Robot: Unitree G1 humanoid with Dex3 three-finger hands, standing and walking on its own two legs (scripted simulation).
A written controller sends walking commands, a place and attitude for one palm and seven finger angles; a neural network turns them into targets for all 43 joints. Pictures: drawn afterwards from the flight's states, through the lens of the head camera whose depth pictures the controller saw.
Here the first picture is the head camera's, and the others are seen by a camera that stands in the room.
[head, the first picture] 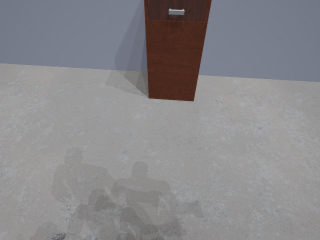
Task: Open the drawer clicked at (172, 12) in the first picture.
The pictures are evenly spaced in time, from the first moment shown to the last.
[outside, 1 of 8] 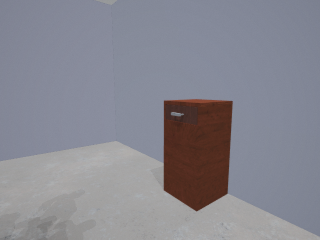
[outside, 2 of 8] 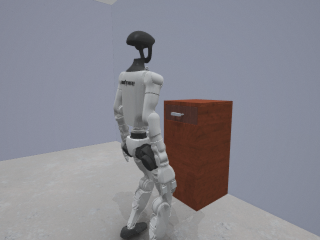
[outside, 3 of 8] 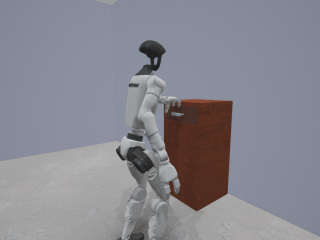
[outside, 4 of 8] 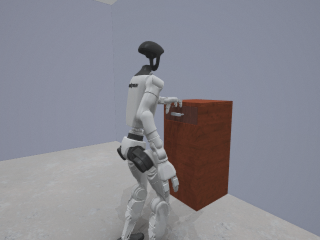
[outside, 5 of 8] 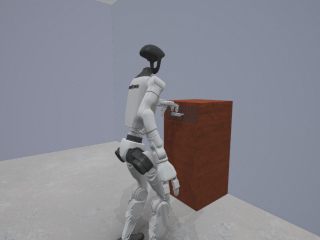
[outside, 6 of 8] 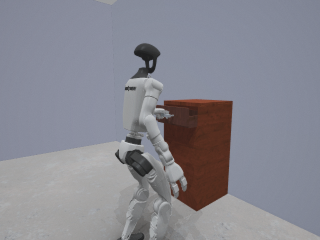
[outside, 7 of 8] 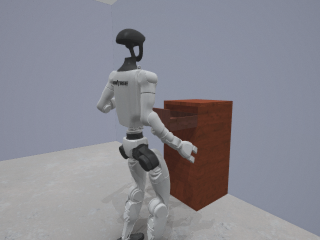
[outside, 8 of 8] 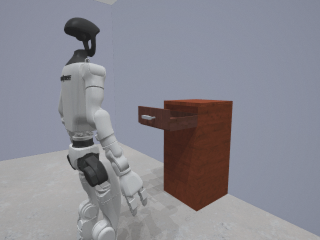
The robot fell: no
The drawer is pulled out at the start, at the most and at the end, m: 0.00 0.30 0.30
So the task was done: yes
